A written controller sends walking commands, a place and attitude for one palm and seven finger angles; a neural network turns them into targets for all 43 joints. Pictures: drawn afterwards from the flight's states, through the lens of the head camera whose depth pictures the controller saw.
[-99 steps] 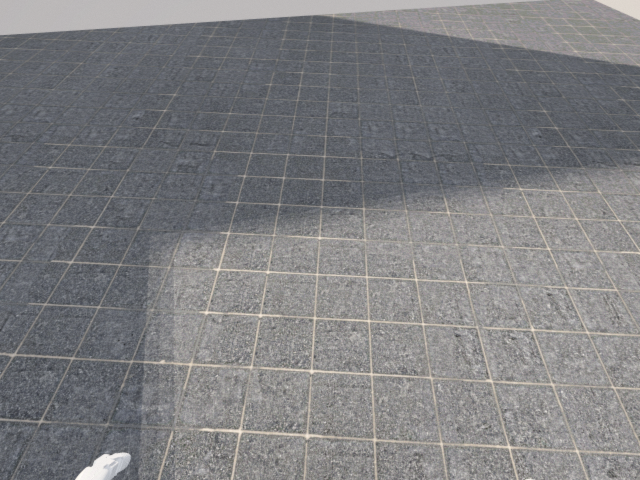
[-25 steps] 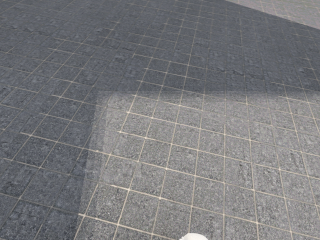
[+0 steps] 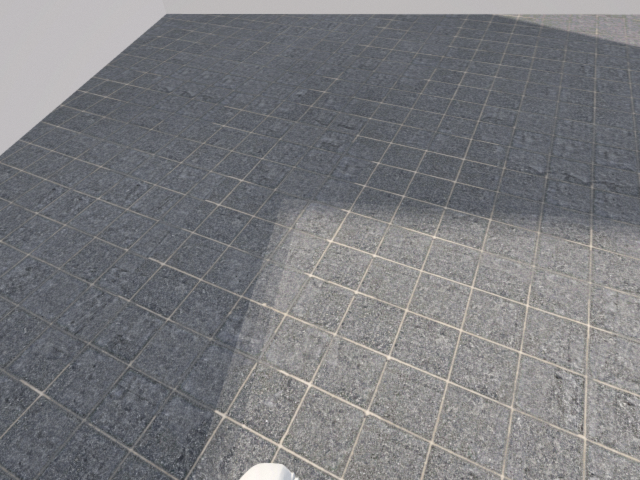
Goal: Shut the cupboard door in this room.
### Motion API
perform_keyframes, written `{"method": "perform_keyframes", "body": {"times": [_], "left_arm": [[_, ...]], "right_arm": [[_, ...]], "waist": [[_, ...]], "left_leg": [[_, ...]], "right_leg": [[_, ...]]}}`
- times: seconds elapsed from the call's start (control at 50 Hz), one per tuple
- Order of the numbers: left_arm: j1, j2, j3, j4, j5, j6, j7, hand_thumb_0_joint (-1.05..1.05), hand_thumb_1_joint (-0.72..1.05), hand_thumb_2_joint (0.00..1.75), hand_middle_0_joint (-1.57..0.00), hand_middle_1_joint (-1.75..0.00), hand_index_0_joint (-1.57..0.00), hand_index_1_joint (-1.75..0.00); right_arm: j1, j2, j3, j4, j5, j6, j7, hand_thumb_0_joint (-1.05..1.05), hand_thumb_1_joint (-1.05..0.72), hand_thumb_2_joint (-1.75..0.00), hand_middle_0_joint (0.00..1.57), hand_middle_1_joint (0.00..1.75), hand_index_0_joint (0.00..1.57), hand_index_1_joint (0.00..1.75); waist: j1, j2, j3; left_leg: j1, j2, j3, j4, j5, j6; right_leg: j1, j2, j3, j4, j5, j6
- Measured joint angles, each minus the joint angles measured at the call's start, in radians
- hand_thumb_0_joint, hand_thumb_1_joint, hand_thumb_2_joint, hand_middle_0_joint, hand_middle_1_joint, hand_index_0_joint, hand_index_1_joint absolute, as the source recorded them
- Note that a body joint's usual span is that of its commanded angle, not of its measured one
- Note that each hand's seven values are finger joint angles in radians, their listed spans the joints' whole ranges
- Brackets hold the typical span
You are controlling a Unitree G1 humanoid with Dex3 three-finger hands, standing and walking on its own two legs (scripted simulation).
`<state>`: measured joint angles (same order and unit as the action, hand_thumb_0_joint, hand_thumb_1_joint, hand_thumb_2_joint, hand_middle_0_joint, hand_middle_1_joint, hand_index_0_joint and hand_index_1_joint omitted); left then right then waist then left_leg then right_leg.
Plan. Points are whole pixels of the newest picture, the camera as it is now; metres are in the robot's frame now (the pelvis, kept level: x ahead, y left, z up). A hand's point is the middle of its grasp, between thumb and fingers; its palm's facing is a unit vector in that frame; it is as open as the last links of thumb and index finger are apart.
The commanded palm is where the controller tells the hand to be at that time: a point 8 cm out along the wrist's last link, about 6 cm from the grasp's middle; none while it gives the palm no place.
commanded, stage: turn or walk to find it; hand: left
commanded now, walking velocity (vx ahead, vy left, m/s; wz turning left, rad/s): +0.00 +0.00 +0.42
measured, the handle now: out of the picture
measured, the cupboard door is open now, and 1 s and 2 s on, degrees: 77 77 77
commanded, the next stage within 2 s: stand and wait in 1.54 s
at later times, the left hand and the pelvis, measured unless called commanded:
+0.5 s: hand out of the picture -0.04 +0.26 -0.18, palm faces +0.26 -0.93 -0.24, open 7.4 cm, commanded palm none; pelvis -0.02 +0.05 +0.00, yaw +12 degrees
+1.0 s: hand out of the picture -0.04 +0.19 -0.15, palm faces +0.41 -0.87 -0.28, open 7.4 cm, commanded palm none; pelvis -0.04 -0.02 +0.00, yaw +25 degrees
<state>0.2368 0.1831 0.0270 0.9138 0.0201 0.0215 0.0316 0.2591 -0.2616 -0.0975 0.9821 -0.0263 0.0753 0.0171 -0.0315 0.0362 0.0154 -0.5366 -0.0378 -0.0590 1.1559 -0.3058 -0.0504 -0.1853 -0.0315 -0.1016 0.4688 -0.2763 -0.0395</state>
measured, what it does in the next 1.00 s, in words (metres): steps on the spot, turning left: left foot, then right foot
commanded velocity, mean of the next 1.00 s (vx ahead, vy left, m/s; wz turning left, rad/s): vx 0.00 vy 0.00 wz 0.42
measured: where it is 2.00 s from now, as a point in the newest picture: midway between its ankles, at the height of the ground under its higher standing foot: outside the picture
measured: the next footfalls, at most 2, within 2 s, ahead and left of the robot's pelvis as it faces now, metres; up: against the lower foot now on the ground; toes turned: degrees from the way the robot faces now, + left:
left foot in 0.30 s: -0.01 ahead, +0.15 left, +0.00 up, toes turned +12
right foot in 0.76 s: +0.04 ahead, -0.08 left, +0.00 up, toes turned +14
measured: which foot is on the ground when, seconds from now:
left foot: up 0.00-0.28, down 0.30-0.76, up 0.78-1.00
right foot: down 0.00-0.30, up 0.32-0.74, down 0.76-1.00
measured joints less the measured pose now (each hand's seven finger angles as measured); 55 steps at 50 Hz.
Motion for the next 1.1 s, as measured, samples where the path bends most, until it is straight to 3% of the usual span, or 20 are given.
{"method": "perform_keyframes", "body": {"times": [0.08,0.18,0.24,0.28,0.3,0.36,0.42,0.48,0.56,0.7,0.76,0.8,0.84,0.88,0.94,1.02,1.1], "left_arm": [[0.025,-0.007,-0.002,0.007,0.003,-0.012,-0.001,0.01,0.90,0.90,-0.20,-0.30,-0.20,-0.29],[0.052,-0.009,-0.002,0.023,0.013,-0.016,-0.005,0.01,0.90,0.90,-0.20,-0.30,-0.20,-0.30],[0.066,0.004,0.004,0.039,0.017,-0.012,-0.006,0.01,0.90,0.90,-0.20,-0.30,-0.20,-0.30],[0.076,0.017,0.011,0.053,0.013,-0.006,-0.006,0.01,0.90,0.90,-0.20,-0.30,-0.20,-0.30],[0.082,0.026,0.015,0.058,0.009,-0.001,-0.007,0.01,0.90,0.90,-0.20,-0.30,-0.20,-0.30],[0.077,0.059,0.026,0.077,0.006,0.033,-0.003,0.01,0.90,0.90,-0.20,-0.30,-0.20,-0.29],[0.057,0.072,0.035,0.088,0.005,0.048,-0.005,0.01,0.91,0.90,-0.20,-0.30,-0.20,-0.29],[0.026,0.075,0.038,0.073,0.002,0.041,-0.012,0.01,0.91,0.90,-0.20,-0.30,-0.20,-0.29],[-0.017,0.069,0.037,0.043,0.000,0.035,-0.014,0.01,0.91,0.90,-0.20,-0.30,-0.20,-0.29],[-0.080,0.040,0.028,-0.001,-0.007,0.025,-0.011,0.01,0.91,0.90,-0.20,-0.30,-0.20,-0.29],[-0.087,0.026,0.021,-0.019,-0.007,0.005,-0.010,0.01,0.91,0.90,-0.20,-0.30,-0.20,-0.29],[-0.088,0.008,0.011,-0.024,0.001,-0.008,-0.009,0.01,0.91,0.90,-0.20,-0.30,-0.20,-0.29],[-0.075,-0.003,0.004,-0.031,0.003,-0.009,-0.008,0.01,0.91,0.90,-0.20,-0.30,-0.20,-0.29],[-0.058,-0.010,0.002,-0.030,0.003,-0.005,-0.006,0.01,0.90,0.90,-0.20,-0.30,-0.20,-0.29],[-0.037,-0.016,-0.002,-0.016,0.001,-0.003,-0.006,0.01,0.90,0.90,-0.20,-0.30,-0.20,-0.29],[-0.013,-0.023,-0.004,0.000,0.002,-0.007,-0.004,0.01,0.90,0.90,-0.20,-0.30,-0.20,-0.30],[0.006,-0.020,-0.001,0.016,0.009,-0.008,-0.004,0.01,0.90,0.90,-0.20,-0.30,-0.20,-0.30]], "right_arm": [[-0.001,0.000,0.005,0.016,0.001,0.007,-0.002,0.00,-0.91,-0.90,0.19,0.29,0.19,0.30],[-0.041,0.013,0.021,0.028,0.007,0.012,-0.005,0.01,-0.91,-0.90,0.19,0.29,0.19,0.30],[-0.077,0.028,0.033,0.018,0.015,0.000,-0.007,0.01,-0.91,-0.90,0.19,0.29,0.19,0.30],[-0.096,0.035,0.041,0.004,0.018,-0.015,-0.006,0.01,-0.91,-0.90,0.19,0.29,0.19,0.30],[-0.103,0.039,0.043,-0.003,0.016,-0.027,-0.006,0.01,-0.91,-0.90,0.19,0.29,0.19,0.30],[-0.126,0.068,0.053,-0.017,0.014,-0.045,-0.008,0.00,-0.91,-0.90,0.19,0.29,0.20,0.30],[-0.127,0.081,0.062,-0.026,0.010,-0.053,-0.020,0.00,-0.91,-0.90,0.20,0.29,0.20,0.30],[-0.122,0.084,0.067,-0.028,0.010,-0.057,-0.025,0.00,-0.91,-0.90,0.20,0.30,0.20,0.30],[-0.104,0.081,0.065,-0.026,0.009,-0.055,-0.024,0.00,-0.91,-0.90,0.20,0.30,0.20,0.30],[-0.058,0.059,0.047,-0.019,0.000,-0.039,-0.020,0.00,-0.91,-0.90,0.20,0.30,0.20,0.30],[-0.033,0.042,0.036,-0.014,0.005,-0.031,-0.017,0.00,-0.91,-0.90,0.20,0.30,0.20,0.30],[-0.024,0.029,0.023,-0.006,0.008,-0.019,-0.017,0.00,-0.91,-0.90,0.20,0.30,0.20,0.30],[-0.009,0.022,0.014,0.003,0.005,-0.003,-0.012,0.01,-0.91,-0.90,0.20,0.30,0.20,0.30],[-0.002,0.015,0.008,0.013,0.002,0.007,-0.004,0.01,-0.91,-0.90,0.20,0.30,0.20,0.30],[0.010,0.008,0.004,0.021,-0.001,0.008,0.003,0.01,-0.91,-0.90,0.20,0.29,0.20,0.30],[0.017,0.006,0.005,0.035,-0.001,0.014,0.004,0.00,-0.91,-0.90,0.19,0.29,0.20,0.30],[0.002,0.015,0.012,0.045,0.002,0.019,0.002,0.01,-0.91,-0.90,0.19,0.29,0.19,0.30]], "waist": [[0.010,-0.012,0.010],[0.038,-0.036,0.037],[0.055,-0.055,0.052],[0.059,-0.065,0.054],[0.058,-0.072,0.052],[0.070,-0.109,0.054],[0.062,-0.099,0.043],[0.057,-0.084,0.041],[0.046,-0.068,0.038],[0.007,-0.031,0.039],[0.000,-0.011,0.035],[-0.006,0.015,0.043],[-0.006,0.012,0.038],[-0.002,0.007,0.033],[-0.005,0.005,0.030],[0.000,-0.002,0.030],[0.018,-0.018,0.039]], "left_leg": [[0.042,0.044,0.013,-0.016,-0.016,-0.020],[0.139,0.068,0.054,-0.214,-0.114,-0.023],[0.207,0.063,0.087,-0.376,-0.129,-0.011],[0.270,0.057,0.110,-0.531,-0.043,0.000],[0.295,0.051,0.117,-0.591,-0.002,0.032],[0.295,0.028,0.123,-0.577,-0.028,0.081],[0.315,0.027,0.102,-0.617,-0.009,0.087],[0.331,0.020,0.078,-0.662,0.026,0.091],[0.336,0.008,0.052,-0.690,0.053,0.091],[0.299,-0.008,0.005,-0.663,0.065,0.069],[0.255,-0.015,-0.017,-0.603,0.047,0.046],[0.198,-0.016,-0.025,-0.459,-0.081,0.036],[0.127,-0.024,-0.010,-0.259,-0.141,0.032],[0.077,-0.010,0.010,-0.098,-0.107,0.024],[0.047,0.025,0.020,0.015,-0.038,0.004],[0.069,0.062,0.023,-0.002,-0.022,-0.017],[0.124,0.081,0.047,-0.125,-0.082,-0.024]], "right_leg": [[-0.001,-0.016,-0.042,-0.001,-0.003,-0.002],[-0.024,-0.047,-0.081,0.032,-0.018,0.010],[-0.045,-0.070,-0.100,0.069,-0.033,0.026],[-0.062,-0.086,-0.116,0.114,-0.054,0.043],[-0.079,-0.097,-0.120,0.154,-0.072,0.053],[-0.165,-0.090,-0.032,0.381,-0.236,0.086],[-0.229,-0.066,0.015,0.548,-0.223,0.103],[-0.259,-0.061,0.044,0.595,-0.172,0.117],[-0.256,-0.058,0.069,0.544,-0.148,0.130],[-0.166,-0.023,0.073,0.301,-0.149,0.120],[-0.084,-0.004,0.056,0.110,-0.029,0.100],[-0.083,0.001,0.027,0.118,-0.018,0.041],[-0.072,-0.015,0.004,0.106,-0.020,0.008],[-0.054,-0.024,-0.012,0.070,-0.004,-0.001],[-0.035,-0.031,-0.041,0.027,0.020,-0.003],[-0.029,-0.039,-0.080,0.005,0.032,-0.006],[-0.039,-0.054,-0.115,0.012,0.030,-0.001]]}}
